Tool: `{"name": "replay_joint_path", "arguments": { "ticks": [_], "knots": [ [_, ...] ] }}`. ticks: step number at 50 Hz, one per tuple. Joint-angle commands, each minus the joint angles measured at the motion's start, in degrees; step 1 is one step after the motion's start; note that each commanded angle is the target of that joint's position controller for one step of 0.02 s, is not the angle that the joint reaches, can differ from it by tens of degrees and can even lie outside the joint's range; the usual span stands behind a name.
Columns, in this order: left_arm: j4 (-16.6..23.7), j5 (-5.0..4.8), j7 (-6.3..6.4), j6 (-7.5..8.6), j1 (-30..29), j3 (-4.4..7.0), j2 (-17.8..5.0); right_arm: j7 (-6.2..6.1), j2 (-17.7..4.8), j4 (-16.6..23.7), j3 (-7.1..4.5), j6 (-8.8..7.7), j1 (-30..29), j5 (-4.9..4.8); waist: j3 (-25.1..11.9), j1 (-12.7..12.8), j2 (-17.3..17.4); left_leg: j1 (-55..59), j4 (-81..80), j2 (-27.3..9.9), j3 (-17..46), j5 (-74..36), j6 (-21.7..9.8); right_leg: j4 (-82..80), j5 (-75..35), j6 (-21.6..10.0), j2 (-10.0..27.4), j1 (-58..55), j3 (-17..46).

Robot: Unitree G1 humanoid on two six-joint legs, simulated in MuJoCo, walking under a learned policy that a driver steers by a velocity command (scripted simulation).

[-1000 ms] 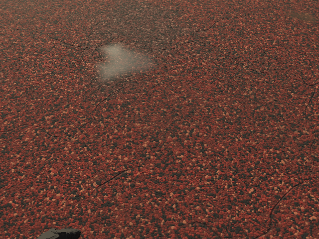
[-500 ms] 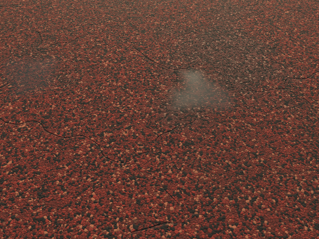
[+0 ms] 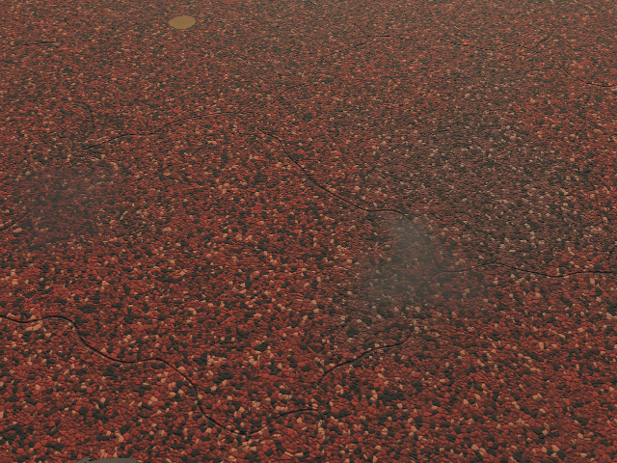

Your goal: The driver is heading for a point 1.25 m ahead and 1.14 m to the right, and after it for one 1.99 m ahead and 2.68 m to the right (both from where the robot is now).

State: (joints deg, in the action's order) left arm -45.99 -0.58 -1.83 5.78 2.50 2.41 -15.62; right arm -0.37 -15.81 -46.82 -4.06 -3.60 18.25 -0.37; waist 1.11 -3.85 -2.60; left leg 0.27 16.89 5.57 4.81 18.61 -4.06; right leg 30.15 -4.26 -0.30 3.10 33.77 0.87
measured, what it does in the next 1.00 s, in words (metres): walks ahead, turning right: right foot, then left foot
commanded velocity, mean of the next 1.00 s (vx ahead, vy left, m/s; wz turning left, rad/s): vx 0.50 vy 0.00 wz -0.48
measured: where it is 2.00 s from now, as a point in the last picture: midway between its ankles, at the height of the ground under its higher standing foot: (490, 275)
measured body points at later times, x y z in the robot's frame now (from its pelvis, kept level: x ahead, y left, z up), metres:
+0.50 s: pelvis +0.30 -0.05 +0.00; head +0.33 -0.07 +0.45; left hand +0.38 +0.23 -0.11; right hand +0.48 -0.33 -0.07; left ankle +0.50 +0.06 -0.71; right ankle +0.19 -0.12 -0.74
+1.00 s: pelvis +0.55 -0.13 +0.00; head +0.58 -0.15 +0.44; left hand +0.87 -0.05 -0.08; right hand +0.41 -0.39 -0.13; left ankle +0.50 +0.04 -0.74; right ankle +0.62 -0.33 -0.70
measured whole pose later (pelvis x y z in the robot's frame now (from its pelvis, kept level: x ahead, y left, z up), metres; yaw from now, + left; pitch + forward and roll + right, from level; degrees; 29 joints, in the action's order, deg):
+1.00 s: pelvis +0.55 -0.13 +0.00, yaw -33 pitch +2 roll +3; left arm -35.9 -1.3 -2.7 1.3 5.1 3.3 -16.6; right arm -0.1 -17.4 -48.2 -4.5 -4.3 18.9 -0.7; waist 2.2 -5.6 -2.3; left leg 3.4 14.0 0.0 -11.1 19.0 1.1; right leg 38.9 1.9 -1.5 5.0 37.6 0.3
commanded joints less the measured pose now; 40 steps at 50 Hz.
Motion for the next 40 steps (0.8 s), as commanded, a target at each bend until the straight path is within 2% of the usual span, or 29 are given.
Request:
{"name": "replay_joint_path", "arguments": {
  "ticks": [1,2,3,4,5,6,7,8,9,10,11,13,16,18,20,24,26,27,28,29,30,31,32,33,34,35,36,38,40],
  "knots": [
    [5.27,-0.41,-0.98,1.21,-5.22,1.28,-6.42,-0.61,-9.57,0.58,-2.44,0.14,2.70,0.12,1.30,0.24,7.79,4.64,0.46,-18.87,4.79,-32.02,-6.22,-0.87,6.46,-3.40,-0.33,1.67,-0.38],
    [4.46,-0.40,-1.07,1.11,-1.83,1.79,-7.50,-0.78,-10.08,0.83,-2.54,0.35,1.49,0.24,-1.02,2.19,8.49,5.30,4.14,-18.28,3.22,-42.46,-5.37,-0.78,8.68,-4.55,-2.16,-3.25,-1.85],
    [2.46,-0.25,-0.97,0.96,4.90,2.79,-9.06,-0.94,-10.03,1.20,-2.39,0.75,0.14,0.37,-5.34,5.88,7.79,4.49,12.12,-16.20,0.51,-52.08,-4.21,-1.79,7.73,-6.09,-4.60,-12.47,-3.69],
    [0.47,0.10,-0.74,0.67,13.42,3.80,-11.38,-1.23,-9.08,2.14,-1.78,0.94,-0.34,0.77,-11.31,9.57,5.25,-1.83,24.38,-13.74,-1.99,-49.03,-2.35,-0.74,5.08,-8.46,-1.89,-26.03,0.90],
    [0.25,0.42,-0.63,0.42,19.30,5.09,-16.73,-0.90,-5.22,3.81,-0.51,-0.04,5.46,1.60,-18.75,7.74,-6.28,-22.07,45.46,-6.18,-4.90,-25.70,2.11,-1.38,8.20,-17.04,10.59,-46.68,24.09],
    [-0.99,-0.94,-0.92,-0.07,21.48,4.53,-13.81,-0.29,-3.81,3.26,0.24,-1.30,5.73,1.07,-21.25,8.40,-13.34,-37.15,56.91,0.08,-0.97,11.61,4.17,-11.77,20.46,-22.08,16.12,-55.41,44.67],
    [-0.07,-1.23,-0.76,-0.17,18.51,3.51,-10.76,0.39,-7.90,4.81,-0.40,-2.66,0.89,-0.66,-14.26,9.44,-7.56,-43.89,60.23,-3.84,3.25,9.98,2.87,-13.85,28.70,-19.01,15.03,-51.74,41.75],
    [1.30,-0.46,-0.44,-0.43,15.12,3.15,-9.30,0.67,-8.34,6.21,-0.35,-3.48,-4.38,-1.42,-8.30,9.19,-2.47,-44.41,58.02,-6.29,2.29,5.39,2.14,-14.66,26.97,-16.96,12.87,-43.91,34.65],
    [1.91,0.17,-0.39,-0.53,12.54,2.76,-8.45,0.58,-7.93,6.85,-0.39,-3.93,-7.02,-0.45,-3.36,7.56,1.77,-43.13,53.07,-8.07,1.40,2.56,2.09,-15.81,21.00,-16.07,10.67,-35.67,29.40],
    [2.46,0.47,-0.15,-0.41,11.12,2.29,-7.23,0.28,-8.19,6.94,-0.86,-3.83,-6.93,0.81,-2.62,5.74,2.01,-39.60,48.24,-9.74,1.47,0.20,2.39,-16.59,15.20,-15.34,8.89,-31.11,25.95],
    [2.91,0.59,0.04,-0.51,10.56,2.14,-7.15,0.16,-7.61,7.15,-0.92,-3.51,-6.22,1.31,-2.53,4.48,0.50,-36.94,45.64,-10.07,1.15,-0.69,3.03,-17.38,10.85,-15.37,7.48,-28.41,24.28],
    [3.21,0.11,0.61,-0.68,10.99,2.42,-7.94,-0.10,-6.36,7.28,-0.80,-2.71,-5.35,1.45,-2.49,3.52,-1.04,-35.56,40.64,-10.22,0.05,-1.48,4.68,-18.27,5.15,-15.81,6.34,-25.25,21.04],
    [2.98,-0.36,1.78,-0.91,13.24,3.25,-10.18,-0.55,-4.88,9.09,-0.27,-2.16,-10.65,1.41,-1.14,4.81,-0.65,-35.52,29.67,-9.18,-1.03,-10.74,7.01,-18.93,1.62,-14.73,4.27,-21.86,17.00],
    [2.67,-0.72,2.30,-1.47,14.88,3.41,-10.24,-0.30,-3.71,10.20,0.13,-2.40,-14.68,1.23,-0.90,6.27,-1.33,-32.34,21.63,-7.55,-1.29,-18.46,7.58,-18.24,2.68,-12.74,1.96,-19.81,14.85],
    [2.18,-0.98,2.66,-2.08,17.25,3.45,-9.99,0.19,-3.25,11.22,0.37,-2.80,-18.36,0.72,-0.92,7.83,-1.88,-29.09,16.17,-5.79,-1.71,-23.51,7.71,-17.32,4.35,-11.65,1.34,-19.17,15.11],
    [1.64,-1.17,3.11,-3.21,20.29,3.48,-9.35,1.12,-4.88,12.73,-0.07,-3.70,-22.10,-0.04,-0.75,8.45,-2.40,-28.08,9.99,-4.47,0.18,-20.78,6.79,-12.18,6.99,-10.84,3.38,-25.66,21.09],
    [2.10,-0.91,3.33,-3.59,19.53,3.78,-9.75,1.29,-6.35,12.40,-0.62,-4.31,-20.19,-0.23,-1.03,6.79,-3.94,-25.26,8.38,-4.53,0.44,-16.23,5.31,-8.68,4.91,-10.12,4.53,-28.05,24.05],
    [2.58,-0.85,3.28,-3.73,18.41,3.69,-9.32,1.10,-7.30,11.38,-1.14,-4.59,-16.29,-0.18,-2.47,4.47,-4.39,-19.72,6.32,-4.58,-0.42,-16.27,3.88,-5.73,2.30,-9.17,3.63,-27.55,23.97],
    [3.42,-0.54,3.03,-3.59,17.42,3.09,-7.60,0.69,-9.13,10.19,-1.96,-4.84,-10.11,0.50,-7.20,1.32,-3.65,-8.90,6.45,-7.30,0.81,-16.76,1.49,1.69,-0.15,-7.51,0.94,-24.84,21.81],
    [4.82,0.48,2.81,-3.32,17.36,1.97,-4.60,0.12,-12.49,9.42,-2.85,-4.75,-0.79,1.24,-15.63,-2.44,2.24,6.52,8.42,-17.12,10.08,-13.94,-2.30,17.19,8.72,-5.40,-2.89,-17.13,16.62],
    [6.33,-1.01,2.64,-2.67,26.27,0.75,-1.01,0.37,-16.29,7.17,-3.78,-3.75,3.25,1.39,-21.80,1.63,21.52,23.28,4.83,-29.87,35.69,-5.39,-12.23,34.30,38.28,-1.97,-10.12,3.13,9.48],
    [4.88,-1.80,2.81,-2.61,25.62,1.69,-7.25,0.58,-10.76,7.85,-2.76,-3.32,2.22,0.09,-17.87,0.38,16.13,20.48,2.39,-30.27,39.71,6.66,-11.40,41.51,37.76,-1.29,-4.43,10.23,10.10],
    [5.59,-1.48,2.75,-2.88,18.97,2.63,-10.37,0.37,-7.17,8.44,-1.79,-3.02,-0.32,0.10,-9.97,-1.30,9.96,13.20,1.22,-27.02,29.98,5.87,-8.52,43.06,32.21,-0.81,-2.59,11.73,9.19],
    [6.32,-0.96,2.82,-3.12,15.72,2.77,-9.85,0.40,-6.49,8.50,-1.32,-2.69,-3.13,0.65,-5.40,-0.34,6.02,5.93,-0.15,-24.34,22.55,-1.07,-6.90,42.07,27.93,-0.25,-0.76,10.15,7.35],
    [7.18,-0.38,2.64,-3.14,13.75,2.95,-9.15,0.45,-5.43,7.99,-0.96,-2.49,-4.85,0.86,-2.16,0.67,6.12,0.77,-1.62,-22.27,17.68,-6.71,-6.44,39.57,25.32,0.04,0.60,9.32,7.04],
    [7.55,-0.65,2.24,-3.38,13.87,3.01,-8.03,0.42,-4.73,7.63,-0.61,-2.53,-5.67,1.26,-1.03,2.00,7.59,-2.90,-3.21,-20.55,13.28,-10.08,-5.74,38.09,23.82,0.03,1.99,7.05,6.69],
    [7.89,-1.06,1.99,-3.69,14.28,2.81,-6.68,0.49,-4.67,7.21,-0.67,-2.70,-5.96,1.17,-0.68,2.64,8.97,-4.98,-4.70,-19.78,10.44,-11.60,-5.78,36.84,23.08,0.13,2.65,5.81,5.84],
    [9.15,-1.04,1.69,-4.24,13.10,2.37,-4.76,0.62,-5.58,6.30,-1.09,-3.11,-5.88,0.60,-0.10,3.04,8.61,-6.64,-6.98,-20.05,6.28,-15.29,-7.00,34.12,21.52,0.72,3.60,6.50,4.84],
    [10.54,-0.64,1.46,-4.37,10.95,2.10,-4.17,0.52,-7.33,5.45,-1.68,-3.21,-5.75,0.61,0.16,3.06,7.32,-6.38,-8.15,-20.75,2.76,-19.53,-7.81,29.82,17.59,1.41,4.19,8.06,4.62]
  ]
}}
